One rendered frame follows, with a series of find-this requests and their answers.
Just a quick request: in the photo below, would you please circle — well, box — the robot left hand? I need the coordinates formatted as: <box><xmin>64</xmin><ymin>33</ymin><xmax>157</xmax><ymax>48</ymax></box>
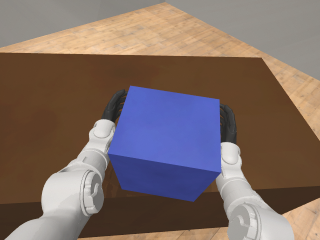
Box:
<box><xmin>101</xmin><ymin>89</ymin><xmax>128</xmax><ymax>123</ymax></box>

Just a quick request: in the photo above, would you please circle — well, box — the carton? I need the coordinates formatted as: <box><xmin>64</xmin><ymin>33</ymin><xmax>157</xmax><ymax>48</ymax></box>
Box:
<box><xmin>107</xmin><ymin>85</ymin><xmax>222</xmax><ymax>202</ymax></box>

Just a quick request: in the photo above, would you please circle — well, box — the robot right forearm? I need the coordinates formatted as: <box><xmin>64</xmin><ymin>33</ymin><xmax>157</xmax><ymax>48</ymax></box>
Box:
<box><xmin>215</xmin><ymin>142</ymin><xmax>295</xmax><ymax>238</ymax></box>

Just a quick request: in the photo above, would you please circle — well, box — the robot left forearm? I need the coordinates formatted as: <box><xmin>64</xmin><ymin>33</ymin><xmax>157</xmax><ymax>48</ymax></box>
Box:
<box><xmin>41</xmin><ymin>119</ymin><xmax>116</xmax><ymax>212</ymax></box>

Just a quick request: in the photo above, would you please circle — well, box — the robot right hand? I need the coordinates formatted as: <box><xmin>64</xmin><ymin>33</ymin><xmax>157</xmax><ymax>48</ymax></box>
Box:
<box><xmin>219</xmin><ymin>103</ymin><xmax>237</xmax><ymax>145</ymax></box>

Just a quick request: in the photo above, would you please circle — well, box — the left robot upper arm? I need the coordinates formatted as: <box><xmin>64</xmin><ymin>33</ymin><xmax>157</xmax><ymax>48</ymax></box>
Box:
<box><xmin>5</xmin><ymin>170</ymin><xmax>104</xmax><ymax>240</ymax></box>

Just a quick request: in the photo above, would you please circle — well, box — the pedestal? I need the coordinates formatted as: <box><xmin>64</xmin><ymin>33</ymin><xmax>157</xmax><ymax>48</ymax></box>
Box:
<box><xmin>0</xmin><ymin>52</ymin><xmax>320</xmax><ymax>240</ymax></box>

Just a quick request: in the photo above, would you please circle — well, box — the right robot upper arm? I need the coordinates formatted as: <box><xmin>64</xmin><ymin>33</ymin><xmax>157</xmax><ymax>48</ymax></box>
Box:
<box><xmin>227</xmin><ymin>203</ymin><xmax>295</xmax><ymax>240</ymax></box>

